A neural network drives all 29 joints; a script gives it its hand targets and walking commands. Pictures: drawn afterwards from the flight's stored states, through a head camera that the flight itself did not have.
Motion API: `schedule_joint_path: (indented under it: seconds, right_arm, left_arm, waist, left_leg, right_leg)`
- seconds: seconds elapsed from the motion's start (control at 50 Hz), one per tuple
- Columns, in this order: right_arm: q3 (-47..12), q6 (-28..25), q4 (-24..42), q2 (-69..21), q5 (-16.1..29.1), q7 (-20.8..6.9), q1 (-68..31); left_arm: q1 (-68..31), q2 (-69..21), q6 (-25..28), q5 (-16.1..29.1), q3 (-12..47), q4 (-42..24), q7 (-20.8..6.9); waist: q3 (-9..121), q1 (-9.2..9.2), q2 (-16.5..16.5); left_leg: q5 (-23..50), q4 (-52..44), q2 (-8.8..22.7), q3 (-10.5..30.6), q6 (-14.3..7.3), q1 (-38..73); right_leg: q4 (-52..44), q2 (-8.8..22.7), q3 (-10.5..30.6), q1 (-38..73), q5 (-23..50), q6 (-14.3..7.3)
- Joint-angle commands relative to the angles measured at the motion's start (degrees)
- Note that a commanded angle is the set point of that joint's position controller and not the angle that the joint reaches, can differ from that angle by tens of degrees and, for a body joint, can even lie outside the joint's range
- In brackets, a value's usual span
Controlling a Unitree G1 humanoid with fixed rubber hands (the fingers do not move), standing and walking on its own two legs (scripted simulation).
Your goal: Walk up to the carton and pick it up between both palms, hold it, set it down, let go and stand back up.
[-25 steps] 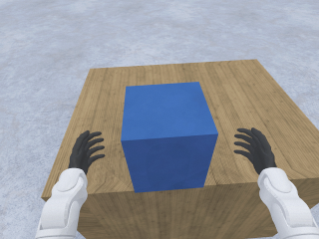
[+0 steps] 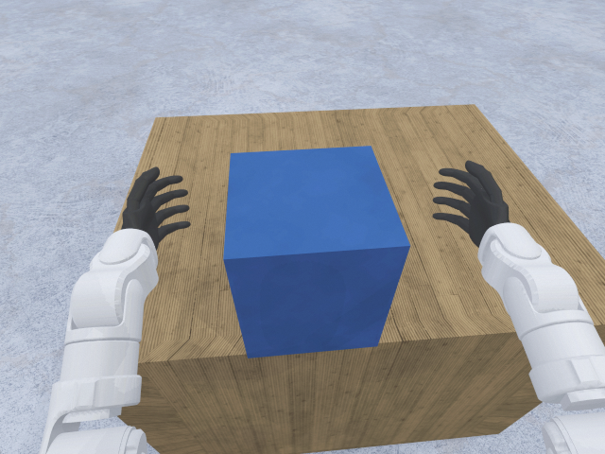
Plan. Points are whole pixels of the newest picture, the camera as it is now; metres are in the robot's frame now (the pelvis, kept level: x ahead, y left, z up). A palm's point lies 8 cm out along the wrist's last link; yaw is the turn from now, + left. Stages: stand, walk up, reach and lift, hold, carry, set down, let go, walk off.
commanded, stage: reach and lift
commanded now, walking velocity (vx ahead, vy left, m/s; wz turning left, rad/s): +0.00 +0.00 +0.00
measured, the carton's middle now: (307, 254) +0.42 +0.04 +0.03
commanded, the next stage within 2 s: none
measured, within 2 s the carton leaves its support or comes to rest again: neither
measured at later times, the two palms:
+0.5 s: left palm (146, 177) +0.41 +0.24 +0.19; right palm (480, 167) +0.44 -0.17 +0.20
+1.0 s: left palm (165, 230) +0.40 +0.24 +0.10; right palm (436, 213) +0.44 -0.14 +0.11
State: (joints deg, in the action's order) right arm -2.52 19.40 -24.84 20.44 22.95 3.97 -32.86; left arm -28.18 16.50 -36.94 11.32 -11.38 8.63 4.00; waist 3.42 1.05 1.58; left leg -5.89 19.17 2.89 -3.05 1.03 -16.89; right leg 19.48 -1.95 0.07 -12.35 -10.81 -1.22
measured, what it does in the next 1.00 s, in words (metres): stands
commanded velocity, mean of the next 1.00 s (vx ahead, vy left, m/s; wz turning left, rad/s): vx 0.00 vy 0.00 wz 0.00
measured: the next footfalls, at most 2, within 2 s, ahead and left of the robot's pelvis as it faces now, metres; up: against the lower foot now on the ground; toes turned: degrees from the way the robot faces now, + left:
none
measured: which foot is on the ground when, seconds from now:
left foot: down 0.00-1.00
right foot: down 0.00-1.00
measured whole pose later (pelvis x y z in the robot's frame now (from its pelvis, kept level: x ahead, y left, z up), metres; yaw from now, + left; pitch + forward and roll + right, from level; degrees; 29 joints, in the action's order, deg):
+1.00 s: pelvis +0.00 +0.00 +0.00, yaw +2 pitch +10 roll -1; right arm -2.4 8.7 -50.7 13.9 18.3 5.2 -46.1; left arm -41.0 15.4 -15.0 9.7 -5.3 42.5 4.2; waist 7.3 1.8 0.5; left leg -6.3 21.9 3.1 -0.8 1.3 -25.5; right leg 18.7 -2.3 -2.0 -18.6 -10.2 -1.1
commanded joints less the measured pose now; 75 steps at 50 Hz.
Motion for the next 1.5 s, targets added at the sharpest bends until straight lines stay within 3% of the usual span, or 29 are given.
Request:
schedule_joint_path:
  seconds: [0.0, 0.1, 0.3, 0.56, 0.66, 0.82, 0.96, 1.08, 1.14, 1.24, 1.34, 1.48]
  right_arm:
    - [4.8, -2.6, 8.7, 12.2, 0.8, -0.3, -29.1]
    - [5.1, -2.2, 4.8, 14.0, 1.5, -1.0, -34.2]
    - [4.2, -1.9, -1.7, 14.5, 2.3, -2.0, -44.9]
    - [2.3, -2.3, -14.4, 14.4, 3.0, -1.8, -53.7]
    - [0.2, -3.9, -20.1, 10.1, 1.9, -1.6, -49.1]
    - [1.4, -10.3, -16.1, 6.6, -2.2, 0.4, -45.0]
    - [4.3, -16.2, -11.5, 3.7, -6.4, 1.7, -44.6]
    - [6.4, -19.6, -17.9, 2.0, -9.7, 1.9, -44.1]
    - [6.6, -22.2, -20.1, 1.8, -9.7, 2.0, -45.5]
    - [3.6, -24.9, -26.4, 1.5, -7.6, 2.4, -43.7]
    - [2.1, -26.3, -27.9, 1.5, -5.3, 2.1, -44.3]
    - [1.4, -25.4, -28.2, -0.7, -5.5, 1.6, -45.5]
  left_arm:
    - [-28.3, 10.8, 2.0, 0.3, -1.8, -9.7, 0.4]
    - [-33.4, 11.4, 1.2, 0.9, -0.6, -6.9, 1.0]
    - [-44.4, 13.5, 2.7, 1.5, 0.6, 1.2, 1.7]
    - [-54.5, 14.0, 6.3, 2.3, 3.2, 15.9, 2.1]
    - [-48.8, 11.7, 10.3, 0.3, 3.3, 23.2, 0.8]
    - [-44.8, 10.0, 19.1, -1.9, 3.3, 21.4, -0.5]
    - [-46.3, 7.9, 28.3, -1.6, 4.9, 19.9, 0.5]
    - [-46.3, 5.8, 34.6, -2.6, 5.3, 29.7, 1.3]
    - [-48.2, 5.1, 38.5, -2.8, 5.1, 32.4, 1.8]
    - [-45.0, 4.4, 41.5, -4.4, 3.7, 39.9, 1.0]
    - [-47.3, 3.0, 43.5, -3.3, 5.6, 39.7, 1.5]
    - [-48.1, 1.3, 44.3, -3.5, 6.1, 41.9, 1.9]
  waist:
    - [28.9, 0.28, -2.4]
    - [31.2, -0.38, -3.4]
    - [35.4, 0.51, -2.9]
    - [37.0, 0.69, -3.3]
    - [34.9, 1.23, -2.5]
    - [36.2, 0.50, -3.7]
    - [43.0, 0.18, -4.7]
    - [44.2, 0.69, -3.8]
    - [49.2, 0.87, -3.6]
    - [45.2, 1.34, -2.9]
    - [45.8, 1.36, -4.2]
    - [44.0, 1.59, -2.5]
  left_leg:
    - [13.6, 2.5, -2.6, 1.2, -0.7, 21.5]
    - [14.9, 3.1, -2.1, 1.7, -0.2, 23.1]
    - [12.1, 2.8, -1.9, 1.6, -0.8, 20.8]
    - [13.2, 4.0, -1.7, 2.2, -0.2, 20.1]
    - [15.9, 4.5, -1.9, 2.2, -0.1, 19.8]
    - [20.9, 5.4, -2.7, 1.9, 1.6, 20.2]
    - [20.9, 7.5, -2.5, 1.7, 2.4, 19.9]
    - [17.0, 8.3, -1.9, 1.2, 2.1, 15.8]
    - [19.3, 9.3, -1.7, 1.0, 2.5, 15.4]
    - [21.4, 10.0, -1.8, 1.0, 2.4, 12.9]
    - [20.7, 10.3, -1.3, 1.3, 2.7, 13.9]
    - [18.0, 10.0, -1.4, 1.6, 1.7, 10.7]
  right_leg:
    - [-2.2, -0.5, 0.3, -0.8, 18.4, 2.9]
    - [-2.4, -1.0, -0.3, -2.1, 18.6, 2.7]
    - [-2.3, -0.7, -0.6, -1.6, 17.4, 3.2]
    - [-1.8, -0.8, -1.3, -1.9, 19.9, 3.6]
    - [-1.6, -0.8, -1.4, -1.3, 22.4, 4.2]
    - [-1.2, -1.0, -2.0, 0.1, 26.7, 4.7]
    - [-0.7, -1.2, -2.8, -4.0, 22.0, 3.9]
    - [0.7, -0.6, -2.5, -7.4, 16.8, 3.1]
    - [2.2, -0.7, -2.7, -7.3, 19.4, 3.2]
    - [3.5, -0.5, -2.1, -6.1, 22.8, 3.6]
    - [2.9, -0.6, -2.4, -9.0, 19.6, 3.1]
    - [3.1, -0.1, -1.5, -9.4, 18.9, 3.1]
